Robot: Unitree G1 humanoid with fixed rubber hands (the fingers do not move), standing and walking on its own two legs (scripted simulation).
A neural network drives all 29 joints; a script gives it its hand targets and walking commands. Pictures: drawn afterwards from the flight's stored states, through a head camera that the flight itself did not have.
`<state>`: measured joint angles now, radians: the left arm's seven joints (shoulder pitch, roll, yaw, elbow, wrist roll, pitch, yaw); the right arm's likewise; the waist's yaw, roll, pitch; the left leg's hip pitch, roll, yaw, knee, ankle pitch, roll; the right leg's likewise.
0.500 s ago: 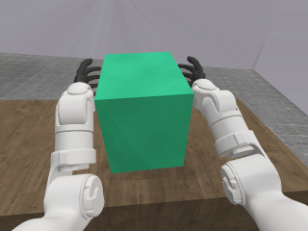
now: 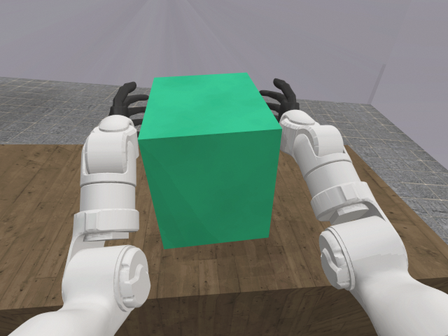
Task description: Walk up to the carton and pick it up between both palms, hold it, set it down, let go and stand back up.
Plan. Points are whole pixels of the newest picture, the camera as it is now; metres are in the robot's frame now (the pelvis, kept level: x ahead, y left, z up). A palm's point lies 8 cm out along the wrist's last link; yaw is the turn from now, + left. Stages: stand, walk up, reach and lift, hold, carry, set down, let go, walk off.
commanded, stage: hold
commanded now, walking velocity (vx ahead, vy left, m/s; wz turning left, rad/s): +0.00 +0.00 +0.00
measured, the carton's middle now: (208, 153) +0.38 +0.00 +0.21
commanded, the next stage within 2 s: none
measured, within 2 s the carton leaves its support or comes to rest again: neither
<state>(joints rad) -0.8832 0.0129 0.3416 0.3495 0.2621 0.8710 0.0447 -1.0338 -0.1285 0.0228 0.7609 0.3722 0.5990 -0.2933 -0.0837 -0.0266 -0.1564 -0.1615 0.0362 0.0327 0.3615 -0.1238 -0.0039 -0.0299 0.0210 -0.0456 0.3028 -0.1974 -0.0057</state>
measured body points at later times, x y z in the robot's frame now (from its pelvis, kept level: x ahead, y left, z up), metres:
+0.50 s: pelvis +0.01 +0.00 +0.00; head -0.08 +0.02 +0.44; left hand +0.38 +0.14 +0.27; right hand +0.39 -0.14 +0.28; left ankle +0.05 +0.12 -0.75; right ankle -0.01 -0.11 -0.75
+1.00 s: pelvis +0.00 +0.00 +0.00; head -0.09 +0.02 +0.44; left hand +0.38 +0.15 +0.27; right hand +0.38 -0.13 +0.28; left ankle +0.05 +0.12 -0.75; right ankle -0.01 -0.11 -0.75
